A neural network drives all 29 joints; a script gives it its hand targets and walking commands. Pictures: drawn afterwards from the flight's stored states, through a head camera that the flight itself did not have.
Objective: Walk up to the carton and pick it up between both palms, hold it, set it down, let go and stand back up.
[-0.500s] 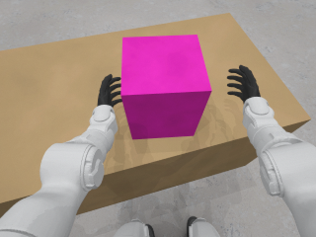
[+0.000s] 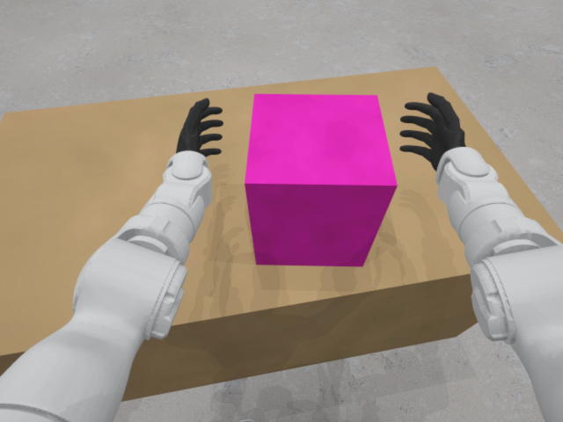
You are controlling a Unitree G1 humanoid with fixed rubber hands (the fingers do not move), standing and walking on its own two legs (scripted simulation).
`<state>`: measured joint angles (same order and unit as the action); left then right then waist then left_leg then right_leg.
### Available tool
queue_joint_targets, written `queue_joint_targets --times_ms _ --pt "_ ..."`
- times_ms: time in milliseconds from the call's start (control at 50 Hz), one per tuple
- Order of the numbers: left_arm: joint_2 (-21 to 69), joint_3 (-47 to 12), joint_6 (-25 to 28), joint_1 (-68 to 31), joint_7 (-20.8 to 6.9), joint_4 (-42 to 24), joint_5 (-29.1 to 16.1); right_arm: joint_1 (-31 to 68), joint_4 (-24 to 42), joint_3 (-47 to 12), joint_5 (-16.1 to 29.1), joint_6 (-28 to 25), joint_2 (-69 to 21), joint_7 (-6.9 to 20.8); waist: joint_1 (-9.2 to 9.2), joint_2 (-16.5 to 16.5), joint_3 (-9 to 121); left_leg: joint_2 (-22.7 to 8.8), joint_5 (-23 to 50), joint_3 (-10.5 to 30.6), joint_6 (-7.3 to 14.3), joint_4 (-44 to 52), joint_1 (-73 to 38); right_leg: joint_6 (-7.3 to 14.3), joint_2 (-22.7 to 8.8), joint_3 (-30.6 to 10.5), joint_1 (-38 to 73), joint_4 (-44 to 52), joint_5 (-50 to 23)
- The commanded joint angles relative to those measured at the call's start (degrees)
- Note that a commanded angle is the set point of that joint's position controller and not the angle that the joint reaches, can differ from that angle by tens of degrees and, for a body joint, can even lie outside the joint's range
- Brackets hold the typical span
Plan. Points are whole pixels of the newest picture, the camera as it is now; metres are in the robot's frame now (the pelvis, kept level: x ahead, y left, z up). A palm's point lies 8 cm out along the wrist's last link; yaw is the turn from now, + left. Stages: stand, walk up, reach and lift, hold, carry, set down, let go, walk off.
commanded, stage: reach and lift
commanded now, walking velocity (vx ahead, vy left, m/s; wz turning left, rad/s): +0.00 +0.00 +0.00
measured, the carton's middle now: (312, 186) +0.53 +0.03 -0.03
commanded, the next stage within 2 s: none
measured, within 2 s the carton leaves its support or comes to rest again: neither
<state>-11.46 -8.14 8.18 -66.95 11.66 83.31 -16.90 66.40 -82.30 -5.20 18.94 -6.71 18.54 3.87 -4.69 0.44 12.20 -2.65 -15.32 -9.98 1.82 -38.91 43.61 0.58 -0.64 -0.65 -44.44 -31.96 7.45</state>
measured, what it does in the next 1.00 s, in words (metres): shifts its weight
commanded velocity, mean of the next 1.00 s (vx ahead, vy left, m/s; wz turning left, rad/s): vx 0.00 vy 0.00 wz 0.00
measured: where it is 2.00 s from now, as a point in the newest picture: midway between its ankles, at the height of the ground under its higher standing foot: outside the picture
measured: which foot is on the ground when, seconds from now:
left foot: down 0.00-1.00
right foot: down 0.00-1.00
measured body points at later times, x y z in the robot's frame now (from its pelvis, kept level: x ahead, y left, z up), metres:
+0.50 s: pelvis +0.05 -0.08 -0.01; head +0.19 -0.04 +0.41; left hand +0.49 +0.20 +0.01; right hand +0.55 -0.17 +0.01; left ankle +0.03 +0.06 -0.71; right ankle +0.07 -0.15 -0.71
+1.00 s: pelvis +0.07 -0.06 +0.01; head +0.18 -0.02 +0.44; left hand +0.47 +0.21 +0.03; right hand +0.54 -0.09 +0.04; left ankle +0.04 +0.05 -0.71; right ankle +0.07 -0.16 -0.71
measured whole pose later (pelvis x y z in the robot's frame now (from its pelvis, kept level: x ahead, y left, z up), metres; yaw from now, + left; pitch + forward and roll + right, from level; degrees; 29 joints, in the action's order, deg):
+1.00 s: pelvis +0.07 -0.06 +0.01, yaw +11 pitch +23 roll -1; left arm -6.2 24.5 27.3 -52.9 3.2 78.1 10.1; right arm 54.5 -76.5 20.2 -8.5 -25.8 2.9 -8.3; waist -1.2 1.0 9.0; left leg -2.3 -14.7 -2.3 0.3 -33.7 41.6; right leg 1.2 1.1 3.4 -39.2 -30.7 14.1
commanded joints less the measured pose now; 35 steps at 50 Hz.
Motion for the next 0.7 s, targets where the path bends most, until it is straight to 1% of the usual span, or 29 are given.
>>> queue_joint_targets --times_ms 0,20,40,60,120,180,200,240,260,300,340,380,440,460,500,580,620,660,680 --pt "-5.6 -1.4 -1.6 -20.5 -2.3 -1.4 -4.1 21.1 1.9 3.0 -2.8 2.4 9.4 1.0 -0.55 2.7 27.5 -3.3 -0.5 9.8 -5.0 10.5 -19.7 1.5 3.0 5.2 8.6 0.9 5.7" --pt "-6.8 0.2 -0.9 -18.9 -3.4 -0.4 -3.3 19.8 0.8 2.3 -2.8 2.3 9.0 1.5 -0.69 3.8 24.7 -2.4 2.5 9.9 -4.2 10.0 -18.3 1.8 2.5 4.8 10.6 1.3 6.5" --pt "-7.5 0.8 -0.3 -17.6 -4.4 0.2 -2.6 18.5 -0.3 1.8 -2.5 2.2 8.8 1.8 -0.52 4.4 22.4 -1.8 4.1 10.1 -3.7 10.1 -16.8 1.9 2.1 4.4 12.1 1.9 7.1" --pt "-7.7 0.5 0.3 -16.6 -5.4 0.6 -2.3 17.3 -0.9 1.8 -2.3 1.7 8.8 1.9 -0.12 4.1 21.1 -1.3 5.1 10.1 -3.6 10.3 -15.8 1.9 1.8 4.1 13.0 2.4 7.1" --pt "-7.2 -1.1 4.0 -16.4 -7.8 0.1 -2.1 15.2 0.5 3.4 -2.5 -1.9 8.0 0.8 1.70 1.4 21.2 0.1 7.0 9.7 -3.8 9.7 -13.6 1.6 1.0 3.9 13.4 2.9 5.9" --pt "-7.4 -2.5 9.3 -19.0 -9.4 -1.8 -2.9 14.9 2.0 6.2 -3.8 -6.3 6.6 -1.0 4.43 -2.0 25.3 1.2 8.0 9.0 -4.4 7.9 -10.7 1.4 0.2 3.7 13.4 2.0 3.7" --pt "-7.7 -3.0 11.1 -20.4 -9.8 -2.5 -3.4 15.1 2.2 7.5 -4.4 -7.7 6.5 -1.6 5.45 -3.3 27.6 1.5 8.7 8.8 -4.7 7.1 -9.8 1.4 -0.1 3.6 13.4 1.4 2.3" --pt "-8.6 -3.3 14.5 -22.1 -10.3 -3.3 -4.1 15.6 3.1 8.9 -5.1 -10.4 5.9 -2.7 6.41 -5.2 33.3 2.0 11.4 8.1 -5.5 5.0 -8.4 1.0 -0.4 3.5 13.7 -0.3 -1.5" --pt "-9.1 -2.8 15.9 -22.5 -10.5 -3.5 -4.0 15.9 3.7 9.2 -5.3 -11.6 5.4 -3.2 6.62 -5.5 36.7 2.3 13.2 7.7 -5.8 3.7 -7.3 0.6 -0.5 3.4 14.7 -1.6 -4.5" --pt "-10.4 -1.1 18.4 -22.2 -10.9 -3.1 -3.1 16.2 4.9 9.3 -5.4 -14.0 4.1 -4.5 6.97 -4.8 43.3 2.9 16.8 6.8 -6.0 1.2 -3.5 -0.8 -0.7 2.7 19.0 -4.6 -12.2" --pt "-12.3 1.7 20.6 -20.7 -11.4 -2.5 -1.7 16.2 7.3 8.2 -4.9 -16.0 2.5 -6.1 6.68 -2.4 49.0 3.8 19.5 5.9 -5.3 -0.6 2.9 -2.5 -1.2 1.1 26.4 -7.8 -20.4" --pt "-14.0 5.7 22.4 -18.4 -12.0 -1.8 0.7 15.6 10.7 6.4 -4.0 -17.7 0.5 -7.7 5.88 0.3 53.0 4.6 20.5 5.4 -4.3 -1.1 10.0 -4.1 -2.1 -0.7 35.4 -10.7 -27.9" --pt "-15.3 13.1 23.6 -14.3 -12.9 -2.2 5.7 13.6 16.7 3.8 -4.1 -19.5 -2.6 -9.8 3.33 3.4 56.6 4.7 20.6 5.0 -3.1 0.1 16.7 -5.8 -3.4 -3.7 45.9 -13.5 -36.8" --pt "-15.2 15.7 23.6 -13.0 -13.1 -3.3 7.5 12.7 18.7 3.2 -4.5 -20.0 -3.6 -10.3 2.35 3.8 57.4 4.5 21.3 4.8 -2.9 0.6 17.1 -6.1 -3.6 -4.1 48.0 -14.2 -39.7" --pt "-14.6 20.1 23.1 -10.6 -13.1 -5.0 10.8 11.0 20.7 2.5 -6.0 -20.6 -5.4 -11.0 1.27 4.1 57.1 4.0 22.7 4.7 -2.7 1.5 15.9 -6.2 -3.7 -3.8 49.5 -14.8 -44.4" --pt "-12.7 25.8 22.1 -7.7 -12.4 -7.5 14.9 8.7 20.9 2.6 -9.5 -21.6 -7.6 -12.0 0.70 4.6 52.5 3.3 25.1 4.7 -2.7 2.9 10.4 -6.0 -2.6 -2.6 47.5 -13.8 -47.8" --pt "-11.7 26.9 21.8 -7.0 -11.9 -8.4 15.7 8.2 20.1 3.3 -11.2 -21.8 -8.4 -12.5 1.02 5.0 50.3 3.1 26.3 4.7 -2.9 3.4 7.1 -5.9 -1.9 -2.1 46.1 -12.5 -47.6" --pt "-10.7 26.9 21.4 -6.3 -11.4 -8.5 15.8 7.8 18.5 4.2 -12.5 -21.6 -8.7 -12.8 1.52 5.3 47.9 3.0 27.9 4.8 -3.2 3.6 3.0 -5.6 -1.0 -1.5 43.8 -10.9 -46.5" --pt "-9.3 26.7 21.2 -6.0 -11.4 -8.6 15.8 7.6 17.6 4.4 -13.0 -21.5 -9.7 -12.7 1.47 5.3 46.2 2.9 28.5 4.9 -3.1 3.5 0.8 -5.4 -0.7 -1.3 41.8 -9.9 -45.3"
